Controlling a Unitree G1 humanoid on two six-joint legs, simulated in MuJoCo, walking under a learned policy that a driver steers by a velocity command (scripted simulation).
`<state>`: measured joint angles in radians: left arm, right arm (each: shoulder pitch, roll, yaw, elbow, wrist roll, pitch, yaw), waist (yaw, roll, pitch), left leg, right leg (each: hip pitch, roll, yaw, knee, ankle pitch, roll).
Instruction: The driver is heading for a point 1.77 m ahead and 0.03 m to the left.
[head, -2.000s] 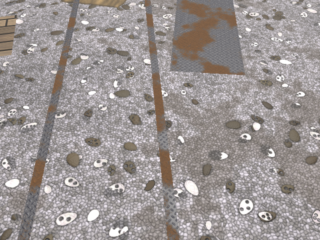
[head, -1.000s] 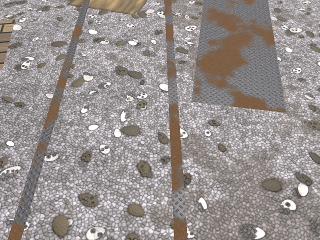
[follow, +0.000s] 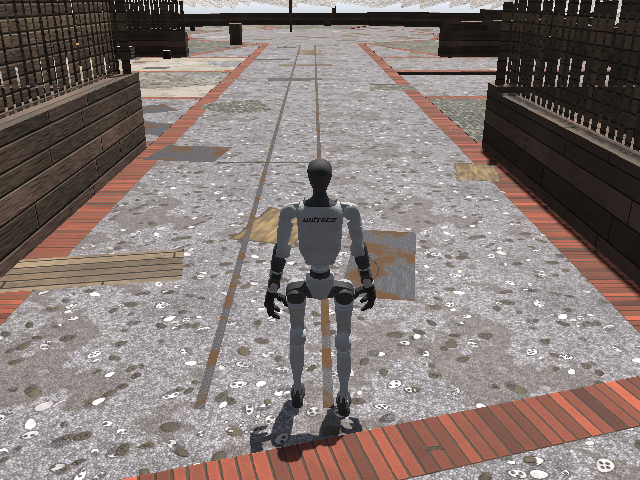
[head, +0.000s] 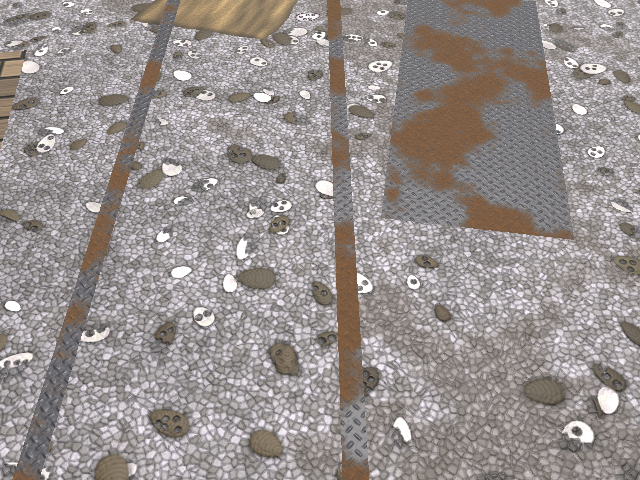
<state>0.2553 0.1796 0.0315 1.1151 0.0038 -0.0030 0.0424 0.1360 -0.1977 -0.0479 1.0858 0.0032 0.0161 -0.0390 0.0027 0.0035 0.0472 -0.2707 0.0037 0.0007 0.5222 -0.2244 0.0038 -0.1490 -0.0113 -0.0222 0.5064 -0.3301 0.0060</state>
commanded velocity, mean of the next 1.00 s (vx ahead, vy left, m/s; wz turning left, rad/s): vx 0.10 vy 0.00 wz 0.00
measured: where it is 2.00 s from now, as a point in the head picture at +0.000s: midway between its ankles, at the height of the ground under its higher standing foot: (328, 430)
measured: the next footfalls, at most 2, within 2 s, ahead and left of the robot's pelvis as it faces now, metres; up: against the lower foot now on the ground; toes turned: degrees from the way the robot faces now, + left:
right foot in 1.38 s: +0.49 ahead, -0.09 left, +0.00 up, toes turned -3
left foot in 1.88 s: +0.77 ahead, +0.13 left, +0.00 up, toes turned +2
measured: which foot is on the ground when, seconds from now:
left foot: down 0.00-1.00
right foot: down 0.00-0.90, up 0.92-1.00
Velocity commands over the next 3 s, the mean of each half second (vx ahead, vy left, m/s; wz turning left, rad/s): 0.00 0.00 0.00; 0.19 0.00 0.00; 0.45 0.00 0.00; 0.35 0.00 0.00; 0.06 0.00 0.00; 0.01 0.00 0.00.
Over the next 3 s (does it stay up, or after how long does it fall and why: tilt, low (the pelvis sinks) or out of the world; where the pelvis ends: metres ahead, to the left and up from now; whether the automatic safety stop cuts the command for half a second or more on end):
stays up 0.71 0.01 0.00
